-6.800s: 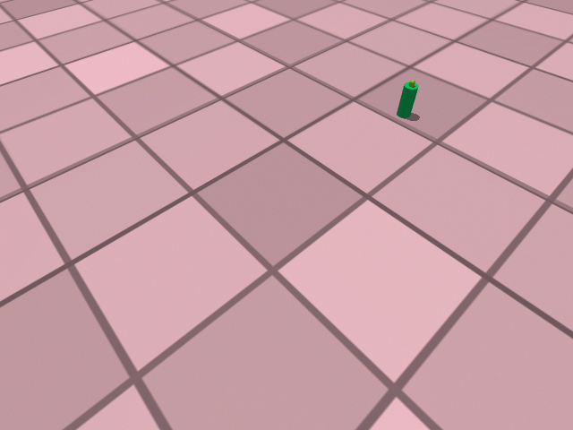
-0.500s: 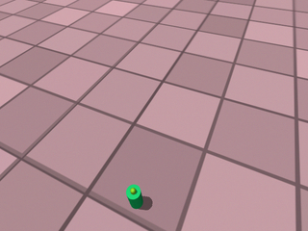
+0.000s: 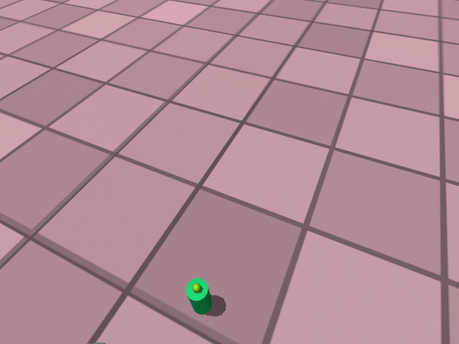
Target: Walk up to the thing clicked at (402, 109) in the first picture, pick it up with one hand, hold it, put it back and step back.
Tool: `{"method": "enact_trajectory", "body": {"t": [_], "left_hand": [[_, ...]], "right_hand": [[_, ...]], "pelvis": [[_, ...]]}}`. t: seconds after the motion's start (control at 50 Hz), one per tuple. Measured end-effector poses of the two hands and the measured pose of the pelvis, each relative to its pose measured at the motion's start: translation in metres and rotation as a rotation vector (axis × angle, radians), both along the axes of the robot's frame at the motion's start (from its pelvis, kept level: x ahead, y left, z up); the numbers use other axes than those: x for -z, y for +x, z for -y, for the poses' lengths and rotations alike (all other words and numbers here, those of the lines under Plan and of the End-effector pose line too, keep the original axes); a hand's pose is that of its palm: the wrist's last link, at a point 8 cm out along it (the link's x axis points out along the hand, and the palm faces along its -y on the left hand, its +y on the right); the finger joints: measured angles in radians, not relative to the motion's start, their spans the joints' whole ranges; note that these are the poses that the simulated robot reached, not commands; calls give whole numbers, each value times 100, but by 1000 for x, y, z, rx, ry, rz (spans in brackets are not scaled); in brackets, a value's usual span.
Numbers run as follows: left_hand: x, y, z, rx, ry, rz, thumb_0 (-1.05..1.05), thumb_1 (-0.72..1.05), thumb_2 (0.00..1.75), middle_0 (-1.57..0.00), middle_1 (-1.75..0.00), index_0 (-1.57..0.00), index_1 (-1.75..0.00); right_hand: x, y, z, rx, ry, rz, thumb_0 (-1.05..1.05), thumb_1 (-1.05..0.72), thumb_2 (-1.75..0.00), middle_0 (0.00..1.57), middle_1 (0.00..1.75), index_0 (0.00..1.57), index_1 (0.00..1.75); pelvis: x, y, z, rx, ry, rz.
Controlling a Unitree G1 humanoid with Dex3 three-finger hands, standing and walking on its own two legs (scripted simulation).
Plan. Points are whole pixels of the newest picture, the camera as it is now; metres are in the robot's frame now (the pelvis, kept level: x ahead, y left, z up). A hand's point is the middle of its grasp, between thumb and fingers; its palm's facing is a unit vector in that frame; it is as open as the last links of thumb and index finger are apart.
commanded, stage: stand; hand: left
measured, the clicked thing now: (199, 295) +0.39 +0.17 -0.67
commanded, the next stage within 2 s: go down in 1.44 s
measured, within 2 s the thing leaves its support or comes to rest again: neither
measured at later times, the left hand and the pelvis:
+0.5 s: hand out of the picture +0.07 +0.25 -0.16, palm faces -0.02 -0.94 -0.35, open 7.4 cm; pelvis +0.00 +0.00 +0.00, yaw +0 degrees
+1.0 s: hand out of the picture +0.07 +0.25 -0.16, palm faces -0.02 -0.94 -0.35, open 7.4 cm; pelvis +0.00 +0.00 +0.00, yaw +0 degrees
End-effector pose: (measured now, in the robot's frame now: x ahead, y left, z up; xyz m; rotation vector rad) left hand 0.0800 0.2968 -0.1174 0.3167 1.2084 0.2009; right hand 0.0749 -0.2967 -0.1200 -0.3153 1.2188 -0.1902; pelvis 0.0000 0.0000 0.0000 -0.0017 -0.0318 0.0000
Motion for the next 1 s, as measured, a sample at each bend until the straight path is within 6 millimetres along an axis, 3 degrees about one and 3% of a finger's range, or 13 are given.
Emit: {"method": "enact_trajectory", "body": {"t": [0.54,1.0], "left_hand": [[1,-19,0,-8,5,-27,1,91,90,-20,-30,-21,-30],[1,-19,-1,-5,7,-25,1,91,90,-20,-30,-21,-30]], "right_hand": [[3,-15,1,0,6,-26,0,-90,-90,21,30,21,30],[3,-18,2,-6,4,-37,0,-90,-90,21,30,21,30]], "pelvis": [[0,-5,3,0,1,5],[0,-4,2,-5,1,1]]}}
